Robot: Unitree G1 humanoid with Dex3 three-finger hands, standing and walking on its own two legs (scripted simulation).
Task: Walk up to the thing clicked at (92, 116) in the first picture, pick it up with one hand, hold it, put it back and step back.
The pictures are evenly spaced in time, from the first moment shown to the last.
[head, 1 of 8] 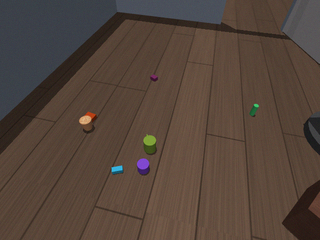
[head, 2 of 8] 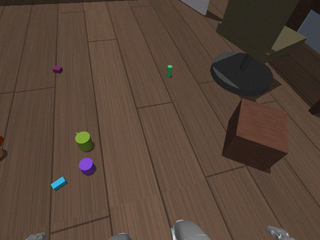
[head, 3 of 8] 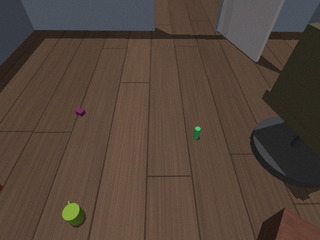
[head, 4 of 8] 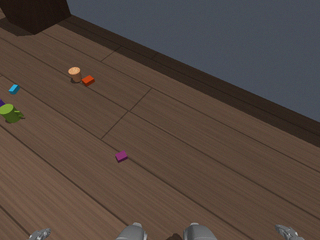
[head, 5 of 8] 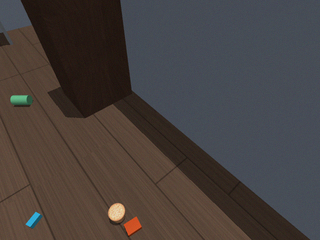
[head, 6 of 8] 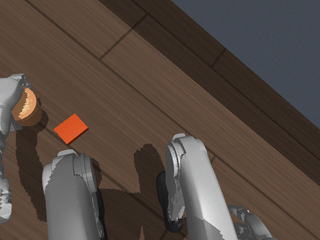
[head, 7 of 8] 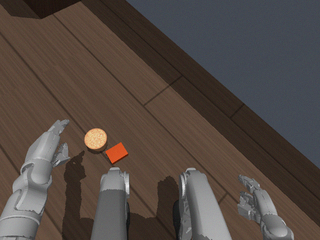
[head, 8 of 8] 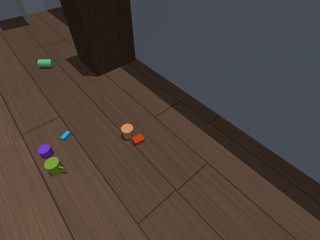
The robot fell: no
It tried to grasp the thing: yes
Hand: left
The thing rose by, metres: 0.00
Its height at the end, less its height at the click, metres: +0.00
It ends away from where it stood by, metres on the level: 0.00
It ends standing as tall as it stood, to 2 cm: yes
